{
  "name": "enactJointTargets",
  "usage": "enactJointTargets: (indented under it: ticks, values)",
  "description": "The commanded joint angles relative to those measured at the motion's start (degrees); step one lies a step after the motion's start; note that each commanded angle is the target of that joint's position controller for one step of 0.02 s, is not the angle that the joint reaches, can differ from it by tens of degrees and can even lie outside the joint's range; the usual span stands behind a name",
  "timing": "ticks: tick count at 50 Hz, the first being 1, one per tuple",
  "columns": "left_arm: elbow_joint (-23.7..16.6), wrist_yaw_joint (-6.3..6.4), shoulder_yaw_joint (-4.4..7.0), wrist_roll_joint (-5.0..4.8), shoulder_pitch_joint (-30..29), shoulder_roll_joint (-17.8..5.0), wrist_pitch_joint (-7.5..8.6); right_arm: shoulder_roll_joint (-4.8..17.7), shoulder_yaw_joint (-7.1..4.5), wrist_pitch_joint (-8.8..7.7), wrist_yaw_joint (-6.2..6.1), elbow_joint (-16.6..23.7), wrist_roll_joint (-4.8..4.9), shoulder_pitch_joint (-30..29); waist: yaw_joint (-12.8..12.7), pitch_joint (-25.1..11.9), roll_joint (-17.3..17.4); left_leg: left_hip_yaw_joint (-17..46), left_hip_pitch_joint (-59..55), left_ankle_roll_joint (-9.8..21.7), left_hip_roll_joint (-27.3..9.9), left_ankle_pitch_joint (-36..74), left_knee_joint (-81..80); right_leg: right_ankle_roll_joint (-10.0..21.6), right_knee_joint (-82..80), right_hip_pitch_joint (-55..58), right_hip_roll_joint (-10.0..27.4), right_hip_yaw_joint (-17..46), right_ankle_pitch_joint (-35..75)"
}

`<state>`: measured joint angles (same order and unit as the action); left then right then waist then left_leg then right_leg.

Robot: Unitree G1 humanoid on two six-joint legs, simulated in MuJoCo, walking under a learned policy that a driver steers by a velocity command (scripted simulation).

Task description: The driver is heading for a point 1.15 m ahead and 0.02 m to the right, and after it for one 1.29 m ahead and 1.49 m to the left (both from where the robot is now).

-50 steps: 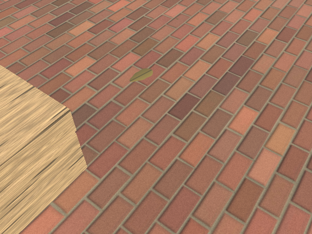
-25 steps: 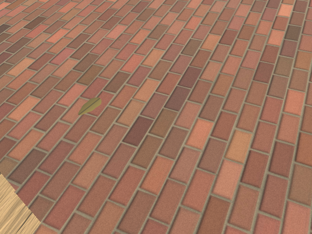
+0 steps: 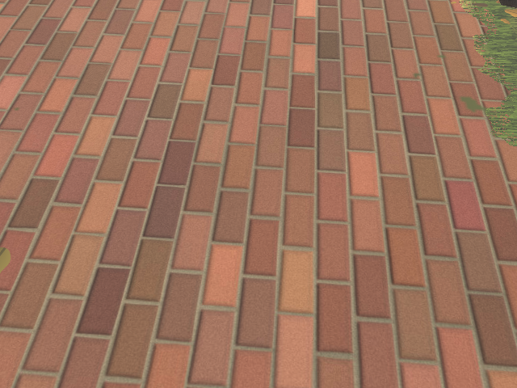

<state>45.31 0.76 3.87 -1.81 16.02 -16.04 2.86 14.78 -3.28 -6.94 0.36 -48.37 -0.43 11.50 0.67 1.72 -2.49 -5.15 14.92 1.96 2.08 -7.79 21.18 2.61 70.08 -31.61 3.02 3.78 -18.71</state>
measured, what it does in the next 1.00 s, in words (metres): walks ahead: right foot, then left foot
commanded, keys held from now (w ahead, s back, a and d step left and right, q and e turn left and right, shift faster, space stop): w+e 0.08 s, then w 0.92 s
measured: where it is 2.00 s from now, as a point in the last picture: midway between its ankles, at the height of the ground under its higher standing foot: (308, 207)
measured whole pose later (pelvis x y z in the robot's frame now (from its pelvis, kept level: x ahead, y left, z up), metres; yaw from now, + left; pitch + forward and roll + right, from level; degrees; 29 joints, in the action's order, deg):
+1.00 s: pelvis +0.55 -0.06 -0.01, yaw -8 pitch +2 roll +0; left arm 48.5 0.4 2.9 -1.2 17.7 -15.8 4.9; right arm 15.2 -2.7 -5.5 2.5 -48.4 0.1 10.4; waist 0.1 1.1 -1.5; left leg -3.6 21.2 3.6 1.8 -9.5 28.3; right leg 2.4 67.4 -22.8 1.9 2.3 -21.4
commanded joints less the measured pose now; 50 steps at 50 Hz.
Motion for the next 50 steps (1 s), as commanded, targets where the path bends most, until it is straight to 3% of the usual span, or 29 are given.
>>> enactJointTargets:
  ticks: [1, 4, 7, 12, 14, 15, 16, 17, 18, 19, 20, 21, 22, 23, 24, 27, 30, 33, 38, 41, 42, 43, 44, 45, 46, 47, 48, 49, 50]
  values:
    - [-4.36, 0.07, 0.23, 0.19, 2.74, -0.71, -0.64, 5.85, -1.47, -1.42, 0.34, 1.95, 0.24, -1.73, -1.72, -0.56, 5.83, 12.18, -2.61, 10.73, -17.00, 4.60, -14.56, -0.24, -1.90, -6.47, 5.49, 2.70, 4.12]
    - [-6.60, -0.32, 0.19, 0.66, -1.00, -1.27, -0.43, 7.95, -2.11, -1.19, 0.20, 0.97, 0.18, -0.24, -1.02, -0.42, 4.52, 6.80, -5.68, 10.82, -17.16, 9.71, -14.70, -0.85, -9.42, -9.94, 5.72, 2.83, 12.29]
    - [-8.33, -1.50, -0.58, 0.73, -7.02, -0.13, 0.58, 8.83, -1.99, -0.57, 0.22, -0.06, 0.53, 2.11, 1.25, 0.36, 3.95, 2.18, -6.88, 9.56, -15.32, 10.95, -14.08, -0.30, -21.81, -7.28, 4.28, 0.14, 19.90]
    - [-12.31, -3.09, -1.05, 0.47, -15.81, -0.88, 0.99, 11.41, -2.22, 1.16, 0.37, -2.46, 2.12, 7.14, 3.78, 3.10, 4.98, 2.08, -13.98, 8.46, -18.18, 8.31, -11.95, 0.93, -33.27, -6.27, 2.24, -4.06, 14.86]
    - [-13.07, -3.34, -0.55, 0.70, -15.13, -2.33, 1.10, 12.26, -2.33, 2.08, 0.27, -3.18, 2.50, 7.41, 2.15, 2.14, 6.57, 1.89, -17.30, 7.46, -19.37, 16.54, -7.75, 2.57, -36.15, -3.08, 0.37, -5.87, 9.18]
    - [-12.19, -3.29, 0.27, 0.97, -10.94, -3.70, 1.22, 12.67, -2.27, 2.51, 0.18, -3.27, 2.60, 6.43, -1.02, -0.67, 7.18, 0.16, -17.23, 6.30, -18.40, 26.37, -1.77, 3.74, -38.85, 4.12, -1.75, -7.65, 9.47]
    - [-9.31, -2.99, 1.89, 1.13, -1.95, -6.38, 1.21, 11.76, -1.79, 2.84, 0.00, -3.40, 2.36, 6.58, -5.41, -6.07, 6.46, -2.59, -14.23, 4.70, -15.79, 34.08, 9.19, 5.24, -40.99, 17.33, -4.58, -9.39, 11.98]
    - [-7.00, -2.11, 3.77, 1.23, 8.72, -11.11, 0.90, 9.46, -0.68, 2.61, -0.25, -2.07, 1.11, 6.47, -9.73, -13.32, 2.33, -4.37, -2.04, 1.99, -13.03, 24.00, 25.72, 8.19, -39.11, 35.43, 1.96, -0.11, 14.46]
    - [-6.38, -1.71, 4.75, 1.45, 11.38, -17.91, 0.81, 1.76, 1.76, 1.22, 0.39, 0.01, 0.04, 11.95, -5.36, -19.73, -13.31, -2.60, 21.95, -1.75, -2.75, -17.81, 47.64, 17.92, -45.34, 53.37, 17.74, 30.07, 6.80]
    - [-6.69, -1.77, 3.39, 1.36, 13.29, -12.51, 1.23, 6.81, 0.69, -0.49, 0.87, -1.24, 1.93, 9.62, -8.03, -24.91, -8.44, 8.67, 27.54, -1.00, -2.61, -25.24, 56.26, 19.53, -51.64, 54.53, 20.38, 40.06, 5.74]
    - [-6.55, -1.94, 2.37, 1.72, 9.75, -9.78, 1.65, 9.30, -0.18, -1.02, 1.12, 0.74, 3.73, 4.59, -7.42, -16.33, -6.36, 8.62, 32.36, -0.02, -5.62, -21.04, 57.61, 16.46, -51.27, 49.05, 18.11, 29.92, 10.81]
    - [-7.09, -2.02, 1.79, 1.43, 5.37, -7.82, 1.77, 8.50, 0.10, -1.08, 0.84, 1.36, 3.16, 2.01, -5.56, -11.92, -2.85, 8.00, 30.97, 0.42, -8.33, -15.80, 54.19, 14.31, -51.38, 41.11, 15.32, 21.79, 15.82]
    - [-7.51, -2.23, 1.23, 1.54, 1.55, -5.89, 1.84, 8.02, -0.10, -0.78, 0.54, 1.20, 1.92, 0.85, -3.65, -8.64, -0.58, 7.94, 28.06, 0.24, -9.96, -12.53, 50.20, 12.98, -52.98, 33.71, 13.06, 16.61, 19.97]
    - [-7.85, -2.35, 0.67, 2.00, -0.63, -4.08, 2.08, 7.39, -0.29, 0.07, 0.49, 0.86, 1.45, 2.09, -1.42, -7.19, -0.43, 8.55, 24.36, 0.32, -11.24, -9.71, 48.08, 12.18, -55.52, 28.87, 11.35, 13.31, 21.11]
    - [-7.63, -2.37, 0.88, 2.07, -1.19, -4.67, 2.45, 6.36, -0.17, 0.85, 0.64, 0.65, 1.58, 3.65, -0.14, -6.87, -2.01, 8.57, 21.65, -0.22, -11.32, -8.64, 46.58, 13.11, -57.50, 25.73, 11.59, 12.53, 21.75]
    - [-5.94, -2.02, 1.26, 1.72, -0.64, -5.68, 3.48, 4.76, 0.00, 2.36, 0.35, 1.05, 0.99, 2.08, 0.98, -3.53, 0.14, 8.04, 22.82, -1.70, -11.17, -4.10, 39.87, 13.13, -61.11, 22.55, 10.20, 6.97, 24.43]
    - [-4.03, -1.24, 1.45, 1.45, 1.94, -6.34, 3.26, 3.68, 0.38, 2.38, 0.49, 2.71, 0.46, -3.51, -0.64, -1.13, 0.25, 7.59, 24.99, -2.38, -10.46, 5.76, 28.38, 11.67, -62.49, 23.41, 8.75, 2.86, 23.58]
    - [-2.38, -0.74, 1.70, 1.25, 3.86, -7.50, 2.99, 3.06, 0.78, 1.93, 1.07, 3.99, 0.87, -9.00, -2.64, 0.59, -0.69, 5.93, 22.57, -2.08, -8.38, 13.22, 18.16, 10.01, -63.00, 23.62, 7.67, 0.07, 19.92]
    - [1.08, -0.42, 2.12, 0.56, 7.16, -8.49, 2.31, 4.26, 0.73, 1.33, 2.28, 6.76, 1.31, -15.06, -4.17, 2.83, -1.54, 6.20, 23.54, 0.21, -7.04, 10.34, 10.78, 8.68, -59.92, 31.14, 11.18, 1.08, 18.13]
    - [1.84, -0.11, 2.43, 0.49, 5.77, -9.41, 1.51, 6.07, 0.04, 0.85, 2.75, 6.54, 1.20, -11.98, -1.69, 0.71, -2.72, 4.38, 17.54, 2.54, -5.07, 4.25, 8.64, 6.94, -54.63, 34.64, 12.02, 1.13, 28.31]
    - [1.80, -0.02, 2.36, 0.60, 4.63, -9.57, 1.12, 7.29, -0.77, 0.80, 2.54, 5.16, 1.07, -6.98, 1.26, -2.37, -2.82, 2.29, 10.09, 3.68, -2.96, 3.68, 7.57, 5.75, -48.49, 34.24, 10.26, -0.50, 37.82]
    - [1.65, 0.13, 1.72, 1.02, 4.69, -8.10, 0.79, 9.90, -2.20, 0.85, 2.06, 2.26, 0.92, 2.40, 5.11, -8.27, -1.53, 2.01, -3.02, 5.31, -2.43, 4.73, 8.44, 4.08, -37.01, 30.23, 6.93, -2.97, 41.38]
    - [0.34, 0.33, 0.35, 2.33, 6.36, -5.17, 0.74, 14.67, -3.34, 1.09, 1.46, 0.67, 0.43, 12.27, 7.57, -17.04, 7.30, 16.46, -19.98, 9.15, -14.30, 5.72, 8.76, 1.64, -17.04, 18.03, 2.70, -5.96, 23.37]
    - [0.40, -0.36, -1.33, 1.34, 14.12, 1.43, 2.04, 17.03, -3.69, 1.16, 2.04, -0.29, 0.20, 14.01, 2.94, -23.04, 23.02, 45.08, -36.13, 18.04, -24.22, -9.13, -0.71, -1.47, 0.14, -3.87, -7.60, -1.34, -13.56]
    - [1.06, -0.56, -0.08, 0.13, 9.97, -5.30, 3.19, 11.38, -2.29, 0.97, 2.12, 0.39, 1.35, 12.06, 5.27, -19.40, 15.34, 46.13, -33.99, 15.78, -23.00, -16.43, -4.43, -0.53, 6.41, -10.44, -4.44, 4.94, -13.80]
    - [-0.61, -0.73, 0.57, -0.80, 4.22, -7.65, 3.78, 9.06, -1.62, 0.89, 1.90, 1.26, 1.38, 7.95, 4.84, -12.07, 11.41, 37.19, -26.87, 13.06, -21.45, -14.08, -4.87, 0.48, 6.12, -13.32, -1.51, 3.42, -8.21]
    - [-1.26, -0.31, 0.40, -0.23, 1.27, -7.07, 3.87, 8.20, -1.25, 0.93, 1.86, 2.14, 0.97, 3.80, 2.96, -8.36, 5.72, 30.97, -18.82, 11.71, -19.63, -7.62, -5.75, 0.57, 3.34, -10.92, 1.70, 1.75, -2.65]
    - [-1.52, 0.00, 0.69, 0.87, -0.25, -6.56, 3.57, 6.72, -0.84, 0.89, 1.95, 2.47, 0.42, 1.35, 1.54, -5.24, 4.41, 26.55, -12.38, 11.34, -17.66, -2.28, -7.39, 0.42, -0.02, -8.80, 3.44, 1.28, 0.66]
    - [-1.53, -0.03, 0.78, 1.03, 1.07, -5.82, 2.99, 6.12, -0.58, 0.66, 1.95, 2.39, -0.29, 0.65, -0.22, -5.19, 6.70, 24.07, -8.73, 11.40, -16.75, 1.49, -8.73, 0.30, -1.67, -5.19, 4.82, 1.73, 2.66]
